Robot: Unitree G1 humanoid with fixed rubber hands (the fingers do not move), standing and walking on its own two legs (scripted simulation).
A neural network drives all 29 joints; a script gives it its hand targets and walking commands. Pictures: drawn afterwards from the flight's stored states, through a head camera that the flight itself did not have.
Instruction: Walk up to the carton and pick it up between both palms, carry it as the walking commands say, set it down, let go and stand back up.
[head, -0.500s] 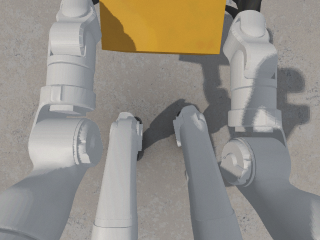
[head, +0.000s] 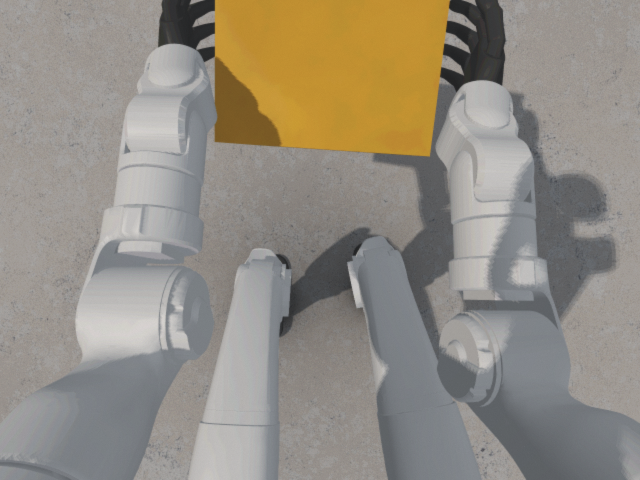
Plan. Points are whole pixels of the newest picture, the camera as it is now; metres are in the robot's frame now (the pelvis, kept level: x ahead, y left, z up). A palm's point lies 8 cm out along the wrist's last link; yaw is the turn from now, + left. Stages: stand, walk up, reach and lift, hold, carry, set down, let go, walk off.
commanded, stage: reach and lift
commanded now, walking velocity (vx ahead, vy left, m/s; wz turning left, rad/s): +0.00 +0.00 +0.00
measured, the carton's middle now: (330, 65) +0.53 -0.04 -0.15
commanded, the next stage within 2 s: none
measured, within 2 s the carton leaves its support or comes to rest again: neither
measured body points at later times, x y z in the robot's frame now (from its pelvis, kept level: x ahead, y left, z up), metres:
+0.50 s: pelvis +0.02 +0.00 +0.06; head +0.27 -0.02 +0.42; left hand +0.52 +0.12 -0.01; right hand +0.46 -0.17 -0.01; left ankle +0.14 +0.12 -0.58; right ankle +0.15 -0.13 -0.58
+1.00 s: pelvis +0.12 +0.00 +0.13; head +0.18 +0.01 +0.58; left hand +0.49 +0.13 +0.10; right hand +0.45 -0.17 +0.11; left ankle +0.14 +0.12 -0.58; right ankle +0.15 -0.13 -0.58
